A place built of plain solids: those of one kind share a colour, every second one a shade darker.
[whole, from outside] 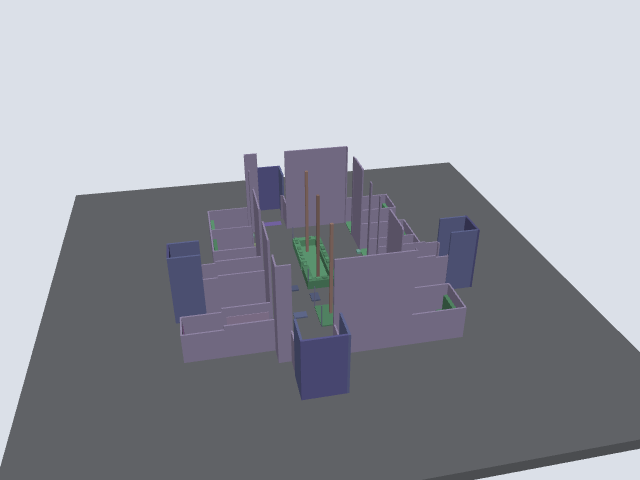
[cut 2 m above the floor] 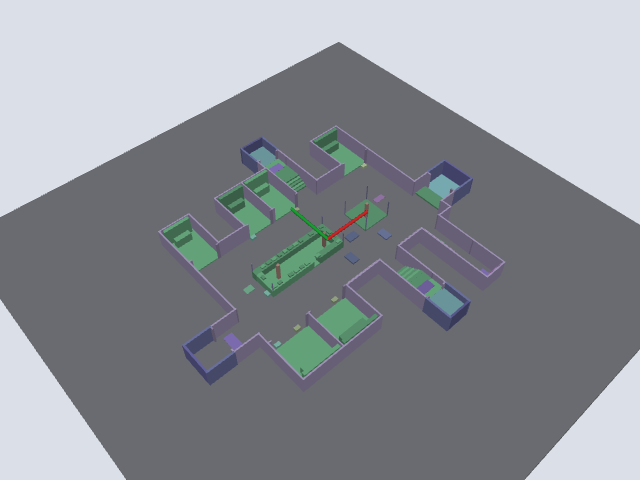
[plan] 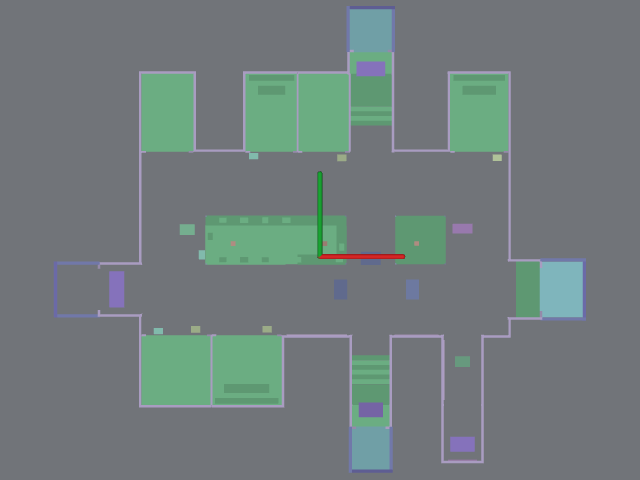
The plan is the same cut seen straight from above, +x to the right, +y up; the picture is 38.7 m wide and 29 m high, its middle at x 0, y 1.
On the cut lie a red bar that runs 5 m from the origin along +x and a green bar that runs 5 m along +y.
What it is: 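Galleried; 4 x 2 bays of 5.5 m, ceiling 9.3 m; aisles mid-bay 2.0 to 3.0 m broad; islands of stalls round the columns; counters 0.9 m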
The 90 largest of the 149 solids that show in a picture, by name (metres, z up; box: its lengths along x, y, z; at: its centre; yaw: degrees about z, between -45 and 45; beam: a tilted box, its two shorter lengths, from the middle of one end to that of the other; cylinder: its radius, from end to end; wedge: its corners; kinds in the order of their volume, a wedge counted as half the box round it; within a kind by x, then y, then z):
{
 "wall_1": {"box": [2.68, 0.15, 3.05], "at": [-12.09, -3.56, 1.48]},
 "wall_2": {"box": [2.68, 0.15, 3.05], "at": [-12.09, -0.42, 1.48]},
 "wall_3": {"box": [0.15, 4.36, 3.17], "at": [-10.87, -6.94, 1.53]},
 "wall_4": {"box": [0.15, 1.32, 9.39], "at": [-10.87, -4.14, 4.64]},
 "wall_5": {"box": [0.15, 6.86, 9.39], "at": [-10.87, 2.94, 4.64]},
 "wall_6": {"box": [0.15, 4.87, 3.17], "at": [-10.87, 8.76, 1.53]},
 "wall_7": {"box": [3.45, 0.15, 3.17], "at": [-9.22, 11.12, 1.53]},
 "wall_8": {"box": [4.39, 0.15, 3.17], "at": [-8.74, -9.04, 1.53]},
 "wall_9": {"box": [0.15, 4.84, 3.17], "at": [-7.57, 8.77, 1.53]},
 "wall_10": {"box": [0.12, 4.21, 3.17], "at": [-6.55, -6.86, 1.53]},
 "wall_11": {"box": [3.15, 0.15, 9.39], "at": [-6.07, 6.4, 4.64]},
 "wall_12": {"box": [0.15, 4.84, 3.17], "at": [-4.57, 8.77, 1.53]},
 "wall_13": {"box": [4.39, 0.15, 3.17], "at": [-4.35, -9.04, 1.53]},
 "wall_14": {"box": [3.3, 0.15, 3.17], "at": [-3.0, 11.12, 1.53]},
 "wall_15": {"box": [0.15, 4.33, 3.17], "at": [-2.23, -6.95, 1.53]},
 "wall_16": {"box": [0.12, 4.72, 3.17], "at": [-1.35, 8.68, 1.53]},
 "wall_17": {"box": [4.24, 0.15, 9.39], "at": [-0.19, -4.83, 4.64]},
 "wall_18": {"box": [3.15, 0.15, 3.17], "at": [0.22, 11.12, 1.53]},
 "wall_19": {"box": [0.15, 1.49, 3.89], "at": [1.72, 11.75, 1.89]},
 "wall_20": {"box": [0.12, 4.72, 4.09], "at": [1.79, 8.68, 1.99]},
 "wall_21": {"box": [0.15, 1.49, 4.31], "at": [1.86, -9.67, 2.1]},
 "wall_22": {"box": [0.15, 4.29, 4.51], "at": [1.86, -6.86, 2.21]},
 "wall_23": {"box": [0.15, 1.49, 4.31], "at": [4.28, -9.67, 2.1]},
 "wall_24": {"box": [0.15, 4.29, 4.51], "at": [4.28, -6.86, 2.21]},
 "wall_25": {"box": [0.15, 4.8, 4.09], "at": [4.41, 8.68, 1.99]},
 "wall_26": {"box": [0.15, 1.49, 3.89], "at": [4.41, 11.75, 1.89]},
 "wall_27": {"box": [3.27, 0.15, 9.39], "at": [5.84, -4.83, 4.64]},
 "wall_28": {"box": [3.52, 0.15, 9.39], "at": [6.1, 6.4, 4.64]},
 "wall_29": {"box": [0.15, 3.56, 2.85], "at": [7.4, -10.71, 1.38]},
 "wall_30": {"box": [0.15, 4.29, 3.25], "at": [7.4, -6.86, 1.57]},
 "wall_31": {"box": [0.15, 4.84, 3.17], "at": [7.79, 8.77, 1.53]},
 "wall_32": {"box": [2.58, 0.15, 2.85], "at": [8.61, -12.41, 1.38]},
 "wall_33": {"box": [3.82, 0.15, 3.17], "at": [9.62, 11.12, 1.53]},
 "wall_34": {"box": [0.15, 3.56, 2.85], "at": [9.82, -10.71, 1.38]},
 "wall_35": {"box": [0.15, 4.29, 3.25], "at": [9.82, -6.86, 1.57]},
 "wall_36": {"box": [1.78, 0.15, 9.39], "at": [10.64, -4.83, 4.64]},
 "wall_37": {"box": [0.15, 1.24, 9.39], "at": [11.46, -4.29, 4.64]},
 "wall_38": {"box": [0.15, 6.67, 9.39], "at": [11.46, 3.03, 4.64]},
 "wall_39": {"box": [0.15, 4.87, 3.17], "at": [11.46, 8.76, 1.53]},
 "wall_40": {"box": [2.09, 0.15, 3.23], "at": [12.38, -3.75, 1.56]},
 "wall_41": {"box": [2.09, 0.15, 3.23], "at": [12.38, -0.23, 1.56]},
 "piece_1": {"box": [3.15, 4.72, 0.17], "at": [-9.22, 8.68, 0.04]},
 "piece_2": {"box": [1.65, 0.55, 0.95], "at": [-9.22, 10.04, 0.55]},
 "piece_3": {"box": [2.75, 0.35, 2.05], "at": [-9.22, 10.79, 1.09]},
 "piece_4": {"box": [3.84, 0.35, 2.05], "at": [-8.67, -8.72, 1.09]},
 "piece_5": {"box": [2.74, 0.55, 0.95], "at": [-8.67, -7.97, 0.55]},
 "piece_6": {"box": [4.24, 4.21, 0.17], "at": [-8.67, -6.86, 0.04]},
 "piece_7": {"box": [0.62, 1.74, 0.95], "at": [-6.62, 1.0, 0.42]},
 "piece_8": {"box": [4.86, 0.62, 0.95], "at": [-4.5, -0.18, 0.42]},
 "piece_9": {"box": [3.84, 0.35, 2.05], "at": [-4.43, -8.72, 1.09]},
 "piece_10": {"box": [2.74, 0.55, 0.95], "at": [-4.43, -7.97, 0.55]},
 "piece_11": {"box": [4.24, 4.21, 0.17], "at": [-4.43, -6.86, 0.04]},
 "piece_12": {"box": [3.15, 4.72, 0.17], "at": [-2.92, 8.68, 0.04]},
 "piece_13": {"box": [1.65, 0.55, 0.95], "at": [-2.92, 10.04, 0.55]},
 "piece_14": {"box": [2.75, 0.35, 2.05], "at": [-2.92, 10.79, 1.09]},
 "piece_15": {"box": [8.5, 2.94, 0.17], "at": [-2.66, 1.0, 0.04]},
 "piece_16": {"box": [8.54, 0.62, 0.95], "at": [-2.66, 2.18, 0.42]},
 "piece_17": {"box": [2.98, 0.62, 0.95], "at": [0.12, -0.18, 0.42]},
 "piece_18": {"box": [3.15, 4.72, 0.17], "at": [0.22, 8.68, 0.04]},
 "piece_19": {"box": [1.65, 0.55, 0.95], "at": [0.22, 10.04, 0.55]},
 "piece_20": {"box": [2.75, 0.35, 2.05], "at": [0.22, 10.79, 1.09]},
 "piece_21": {"box": [0.62, 1.74, 0.95], "at": [1.3, 1.0, 0.42]},
 "piece_22": {"box": [2.27, 1.3, 1.31], "at": [3.07, -9.62, 0.6]},
 "piece_23": {"box": [2.27, 0.97, 1.31], "at": [3.07, -8.48, 0.6]},
 "piece_24": {"box": [2.29, 0.29, 1.31], "at": [3.07, -7.85, 0.6]},
 "piece_25": {"box": [2.29, 0.29, 1.13], "at": [3.07, -7.56, 0.52]},
 "piece_26": {"box": [2.54, 1.68, 0.89], "at": [3.07, 10.2, 0.39]},
 "piece_27": {"box": [2.54, 1.3, 0.89], "at": [3.07, 11.69, 0.39]},
 "piece_28": {"box": [3.05, 2.94, 0.17], "at": [6.07, 1.0, 0.04]},
 "piece_29": {"box": [3.52, 4.72, 0.17], "at": [9.62, 8.68, 0.04]},
 "piece_30": {"box": [2.02, 0.55, 0.95], "at": [9.62, 10.04, 0.55]},
 "piece_31": {"box": [3.12, 0.35, 2.05], "at": [9.62, 10.79, 1.09]},
 "piece_32": {"box": [1.15, 3.37, 0.23], "at": [12.7, -1.99, 0.07]},
 "wing_1": {"box": [2.78, 0.2, 5.55], "at": [-14.69, -3.58, 2.73]},
 "wing_2": {"box": [2.78, 0.2, 5.55], "at": [-14.69, -0.4, 2.73]},
 "wing_3": {"box": [0.2, 2.78, 6.39], "at": [1.7, 13.75, 3.14]},
 "wing_4": {"box": [0.2, 2.78, 6.81], "at": [1.83, -11.68, 3.35]},
 "wing_5": {"box": [0.2, 2.78, 6.81], "at": [4.3, -11.68, 3.35]},
 "wing_6": {"box": [0.2, 2.78, 6.39], "at": [4.44, 13.75, 3.14]},
 "wing_7": {"box": [2.78, 0.2, 5.73], "at": [14.69, -3.77, 2.81]},
 "wing_8": {"box": [2.78, 0.2, 5.73], "at": [14.69, -0.2, 2.81]},
 "street_1": {"box": [2.27, 2.6, 1.31], "at": [3.07, -11.57, 0.6]},
 "street_2": {"box": [2.54, 2.6, 0.89], "at": [3.07, 13.64, 0.39]},
 "street_3": {"box": [2.6, 3.37, 0.23], "at": [14.58, -1.99, 0.07]},
 "opp_1": {"box": [0.2, 3.39, 5.55], "at": [-15.98, -1.99, 2.73]},
 "opp_2": {"box": [2.67, 0.2, 6.81], "at": [3.07, -12.97, 3.35]},
 "opp_3": {"box": [2.94, 0.2, 6.39], "at": [3.07, 15.04, 3.14]},
 "opp_4": {"box": [0.2, 3.77, 5.73], "at": [15.98, -1.99, 2.81]},
 "column_1": {"box": [0.28, 0.28, 9.39], "at": [-5.25, 0.78, 4.64]},
 "column_2": {"box": [0.28, 0.28, 9.39], "at": [0.29, 0.78, 4.64]}
}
